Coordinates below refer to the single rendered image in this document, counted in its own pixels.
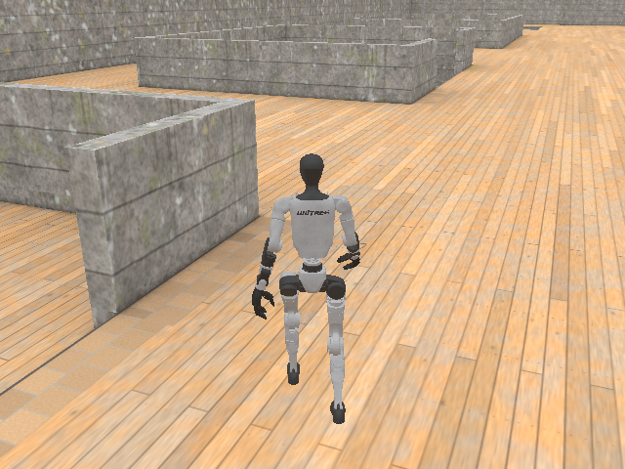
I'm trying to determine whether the robot left hand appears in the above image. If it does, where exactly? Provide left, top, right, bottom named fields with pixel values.
left=252, top=287, right=274, bottom=320

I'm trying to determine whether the robot right forearm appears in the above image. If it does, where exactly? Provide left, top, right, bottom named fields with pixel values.
left=347, top=232, right=360, bottom=260

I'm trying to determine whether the robot left thigh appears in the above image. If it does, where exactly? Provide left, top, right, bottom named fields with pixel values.
left=279, top=272, right=300, bottom=329

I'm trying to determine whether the robot right hand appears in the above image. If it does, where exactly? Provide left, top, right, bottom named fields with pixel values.
left=337, top=253, right=360, bottom=270

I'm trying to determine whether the humanoid robot torso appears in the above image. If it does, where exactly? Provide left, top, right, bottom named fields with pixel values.
left=289, top=192, right=335, bottom=293

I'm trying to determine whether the right robot upper arm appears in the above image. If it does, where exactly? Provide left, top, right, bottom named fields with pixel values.
left=332, top=195, right=357, bottom=246

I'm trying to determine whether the robot left forearm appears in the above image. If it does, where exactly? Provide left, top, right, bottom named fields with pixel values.
left=255, top=237, right=276, bottom=290

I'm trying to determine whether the left robot upper arm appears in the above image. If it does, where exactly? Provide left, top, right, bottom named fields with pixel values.
left=267, top=196, right=292, bottom=253

